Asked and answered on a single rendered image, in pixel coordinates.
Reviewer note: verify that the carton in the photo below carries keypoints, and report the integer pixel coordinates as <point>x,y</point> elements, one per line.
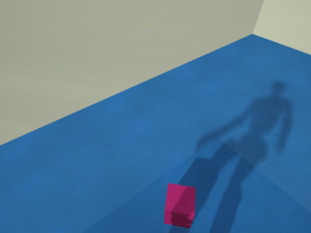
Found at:
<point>179,205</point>

